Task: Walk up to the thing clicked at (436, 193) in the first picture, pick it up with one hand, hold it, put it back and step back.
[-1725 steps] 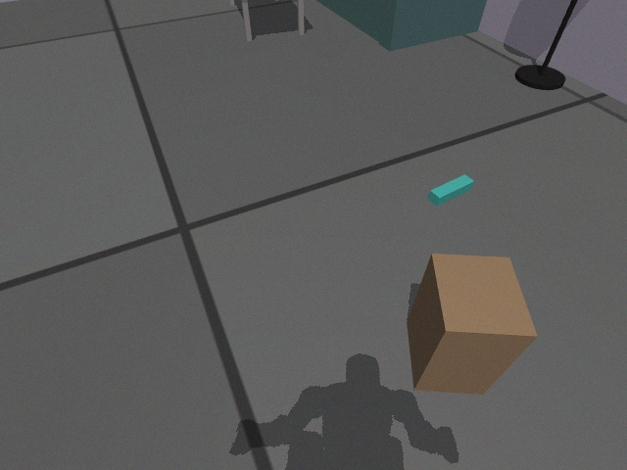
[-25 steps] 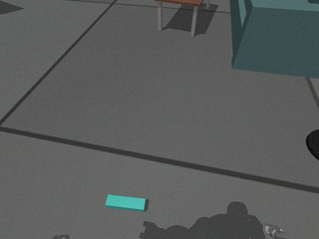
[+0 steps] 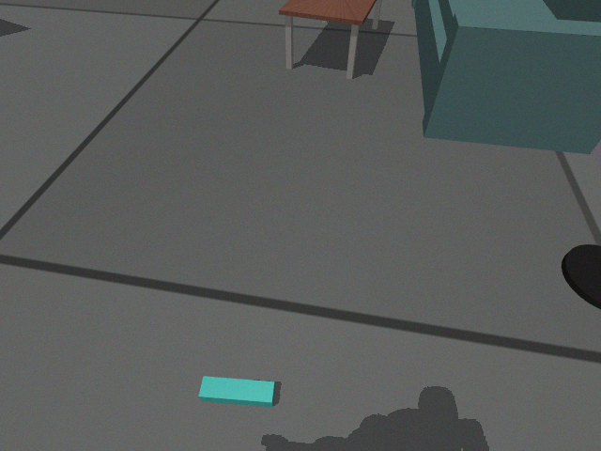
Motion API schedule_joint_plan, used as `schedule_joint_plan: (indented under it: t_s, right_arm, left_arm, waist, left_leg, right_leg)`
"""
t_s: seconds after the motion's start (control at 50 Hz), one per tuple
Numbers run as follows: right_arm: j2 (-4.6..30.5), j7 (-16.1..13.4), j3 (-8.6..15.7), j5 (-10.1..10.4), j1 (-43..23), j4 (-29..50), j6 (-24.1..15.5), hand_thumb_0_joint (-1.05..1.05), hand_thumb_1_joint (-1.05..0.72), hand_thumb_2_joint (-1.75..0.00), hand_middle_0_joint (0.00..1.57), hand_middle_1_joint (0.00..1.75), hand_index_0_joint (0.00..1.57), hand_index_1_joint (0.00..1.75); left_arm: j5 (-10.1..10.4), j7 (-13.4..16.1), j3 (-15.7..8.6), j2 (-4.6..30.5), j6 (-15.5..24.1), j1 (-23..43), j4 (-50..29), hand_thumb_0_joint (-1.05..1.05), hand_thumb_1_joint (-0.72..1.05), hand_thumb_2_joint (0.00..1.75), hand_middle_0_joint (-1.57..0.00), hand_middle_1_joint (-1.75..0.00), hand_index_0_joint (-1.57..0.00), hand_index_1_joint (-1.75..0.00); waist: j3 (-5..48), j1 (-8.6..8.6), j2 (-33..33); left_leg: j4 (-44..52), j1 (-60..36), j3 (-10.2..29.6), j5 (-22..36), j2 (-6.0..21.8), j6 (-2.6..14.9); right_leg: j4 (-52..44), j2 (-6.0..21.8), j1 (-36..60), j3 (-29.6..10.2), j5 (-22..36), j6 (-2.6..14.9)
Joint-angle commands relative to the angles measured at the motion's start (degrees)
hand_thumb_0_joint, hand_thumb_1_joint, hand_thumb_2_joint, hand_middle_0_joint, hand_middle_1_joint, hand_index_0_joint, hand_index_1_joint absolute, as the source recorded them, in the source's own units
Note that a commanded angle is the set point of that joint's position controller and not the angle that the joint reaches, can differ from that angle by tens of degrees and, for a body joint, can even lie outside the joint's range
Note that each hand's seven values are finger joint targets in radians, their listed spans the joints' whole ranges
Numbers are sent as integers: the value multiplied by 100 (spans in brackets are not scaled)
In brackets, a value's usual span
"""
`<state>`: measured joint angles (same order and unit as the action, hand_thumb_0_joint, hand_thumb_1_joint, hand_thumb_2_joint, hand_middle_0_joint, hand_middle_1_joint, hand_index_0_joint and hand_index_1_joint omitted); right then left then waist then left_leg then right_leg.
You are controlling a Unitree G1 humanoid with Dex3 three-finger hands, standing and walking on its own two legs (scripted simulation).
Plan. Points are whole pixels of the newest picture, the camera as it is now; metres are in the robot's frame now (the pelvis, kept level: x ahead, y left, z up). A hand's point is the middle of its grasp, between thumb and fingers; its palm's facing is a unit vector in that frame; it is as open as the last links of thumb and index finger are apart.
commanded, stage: walk up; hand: left
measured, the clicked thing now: (238, 391) +0.41 +0.23 -0.75
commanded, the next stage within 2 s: none
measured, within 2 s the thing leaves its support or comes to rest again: neither
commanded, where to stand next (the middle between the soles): +0.02 -0.01 m, yaw +0 degrees
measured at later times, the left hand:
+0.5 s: hand out of the picture +0.06 +0.25 -0.16, palm faces +0.00 -0.94 -0.35, open 7.3 cm
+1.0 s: hand out of the picture +0.07 +0.26 -0.16, palm faces +0.00 -0.92 -0.39, open 7.3 cm
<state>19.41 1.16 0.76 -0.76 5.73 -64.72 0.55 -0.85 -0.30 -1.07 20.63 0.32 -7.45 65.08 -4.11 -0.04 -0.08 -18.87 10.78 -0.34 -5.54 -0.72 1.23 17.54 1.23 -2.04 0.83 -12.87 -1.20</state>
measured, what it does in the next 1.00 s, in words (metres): stands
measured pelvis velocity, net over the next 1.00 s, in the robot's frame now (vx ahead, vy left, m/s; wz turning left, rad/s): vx -0.02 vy -0.01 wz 0.01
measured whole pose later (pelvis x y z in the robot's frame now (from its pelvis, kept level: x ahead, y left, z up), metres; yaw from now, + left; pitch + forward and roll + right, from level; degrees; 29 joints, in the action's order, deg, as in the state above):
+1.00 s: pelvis -0.02 -0.01 -0.01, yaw +1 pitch -2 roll +0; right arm 20.9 1.1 2.8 -0.2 3.1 -59.8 2.5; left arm 0.0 0.9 -2.3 21.7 -1.2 -5.0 59.6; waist -7.6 -0.4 0.1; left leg -25.3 16.6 0.2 -6.9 -0.9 1.2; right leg 31.5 1.2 -11.0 1.2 -17.4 0.9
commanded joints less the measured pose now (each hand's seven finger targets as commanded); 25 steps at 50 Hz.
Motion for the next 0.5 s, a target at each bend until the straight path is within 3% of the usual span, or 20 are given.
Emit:
schedule_joint_plan:
  t_s: [0.0, 0.2, 0.4, 0.48]
  right_arm:
    - [1243, -91, 275, 28, -437, 425, -151, 0, -90, -90, 20, 30, 20, 30]
    - [1257, -104, 273, 44, -322, 360, -142, 0, -90, -90, 20, 30, 20, 30]
    - [1221, -98, 242, 65, -351, 352, -143, 0, -90, -90, 20, 30, 20, 30]
    - [1255, -101, 250, 58, -372, 361, -133, 0, -90, -90, 20, 30, 20, 30]
  left_arm:
    - [26, 81, -196, 1182, 128, 98, -311, 0, 90, 90, -20, -30, -20, -30]
    - [15, 94, -192, 1179, 119, 51, -297, 0, 90, 90, -20, -30, -20, -30]
    - [25, 101, -192, 1202, 151, 159, -322, 0, 90, 90, -20, -30, -20, -30]
    - [17, 101, -190, 1198, 136, 210, -331, 0, 90, 90, -20, -30, -20, -30]
  waist:
    - [516, 41, 205]
    - [477, -1, 222]
    - [545, -20, 39]
    - [537, -25, 24]
  left_leg:
    - [387, -404, 878, -156, 820, 88]
    - [466, -229, 977, -566, 820, 78]
    - [159, -461, 798, 279, 734, 55]
    - [194, -420, 820, 219, 738, 57]
  right_leg:
    - [-358, 549, -346, -442, 252, 272]
    - [-283, 496, -385, -405, 110, 279]
    - [-361, 617, -482, -470, 588, 247]
    - [-335, 600, -424, -424, 570, 241]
